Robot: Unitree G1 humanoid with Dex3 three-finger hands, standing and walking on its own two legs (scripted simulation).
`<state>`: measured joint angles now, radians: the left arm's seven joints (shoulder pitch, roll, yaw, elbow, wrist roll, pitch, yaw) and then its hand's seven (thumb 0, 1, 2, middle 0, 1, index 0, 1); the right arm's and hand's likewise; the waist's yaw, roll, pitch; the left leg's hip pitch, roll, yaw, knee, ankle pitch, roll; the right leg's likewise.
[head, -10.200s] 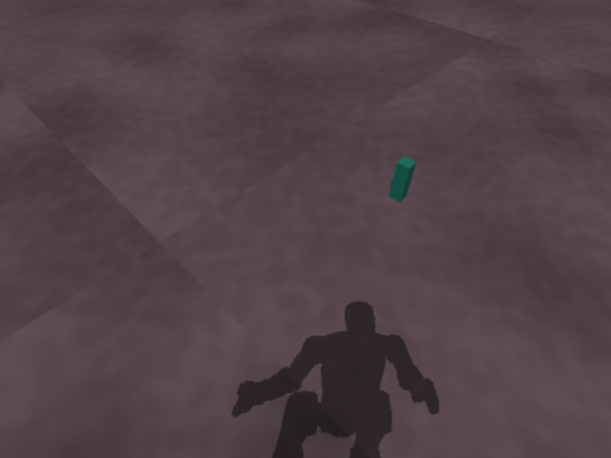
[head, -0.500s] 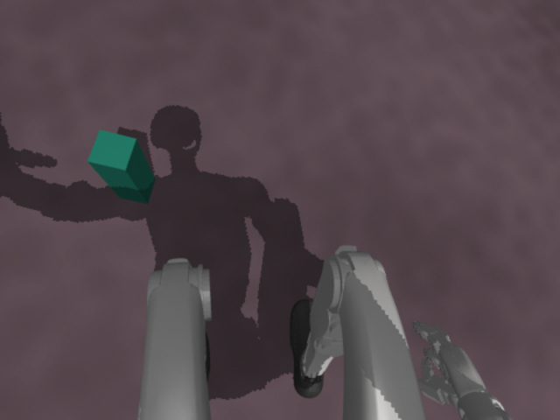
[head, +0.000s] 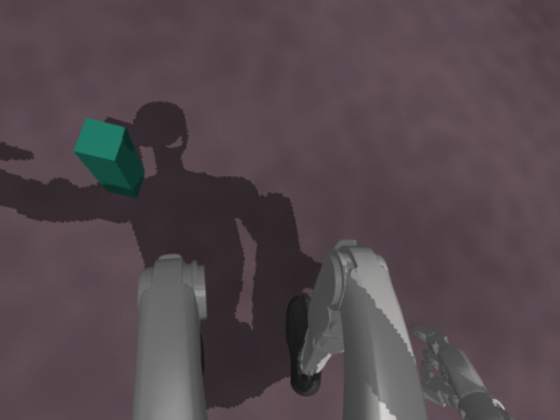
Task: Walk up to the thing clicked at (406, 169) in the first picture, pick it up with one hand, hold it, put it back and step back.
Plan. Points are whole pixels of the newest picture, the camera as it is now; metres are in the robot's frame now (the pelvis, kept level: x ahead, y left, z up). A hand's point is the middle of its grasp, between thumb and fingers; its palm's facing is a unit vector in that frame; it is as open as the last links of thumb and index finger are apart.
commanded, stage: go down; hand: left
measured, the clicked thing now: (115, 163) +0.52 +0.27 -0.28
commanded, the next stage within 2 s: approach in 0.02 s
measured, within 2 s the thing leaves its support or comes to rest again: neither
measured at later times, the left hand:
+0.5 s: hand out of the picture +0.42 +0.44 -0.08, palm faces +0.38 -0.93 +0.00, open 17.6 cm
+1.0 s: hand (73, 184) +0.46 +0.32 -0.23, palm faces +0.34 -0.94 +0.01, open 17.5 cm
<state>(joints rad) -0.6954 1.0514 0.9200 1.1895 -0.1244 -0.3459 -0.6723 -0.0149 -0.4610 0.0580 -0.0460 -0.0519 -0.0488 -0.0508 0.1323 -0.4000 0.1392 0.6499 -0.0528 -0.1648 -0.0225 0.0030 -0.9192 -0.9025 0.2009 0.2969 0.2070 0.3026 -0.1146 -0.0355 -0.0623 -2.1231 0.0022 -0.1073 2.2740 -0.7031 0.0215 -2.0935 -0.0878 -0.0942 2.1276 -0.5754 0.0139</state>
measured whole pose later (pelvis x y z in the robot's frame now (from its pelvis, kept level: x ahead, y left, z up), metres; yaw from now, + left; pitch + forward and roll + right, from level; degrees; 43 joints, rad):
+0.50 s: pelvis +0.00 +0.00 -0.04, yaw -3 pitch +27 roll -11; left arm -0.78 1.09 0.88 1.40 -0.15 -0.56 -0.60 -0.01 -0.60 0.00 -0.09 -0.06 -0.09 -0.07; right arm 0.06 -0.41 0.25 0.61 -0.12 -0.14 0.01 0.00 -0.91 -0.90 0.20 0.30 0.21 0.30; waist -0.17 -0.11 0.06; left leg -2.20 0.01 -0.15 2.42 -0.71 0.02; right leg -2.15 -0.07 -0.13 2.23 -0.56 0.02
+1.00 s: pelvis -0.01 +0.01 -0.09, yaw -8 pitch +16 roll -16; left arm -0.76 1.00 0.79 1.52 -0.08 -0.93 -0.27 -0.02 -0.60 0.07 -0.07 -0.14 -0.09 -0.14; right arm -0.10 -0.41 0.46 0.56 -0.29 -0.01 0.08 0.00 -0.94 -0.90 0.20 0.30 0.21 0.30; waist -0.27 -0.23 0.28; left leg -2.22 0.01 -0.28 2.62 -0.72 0.03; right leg -2.12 -0.04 -0.22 2.32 -0.51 0.05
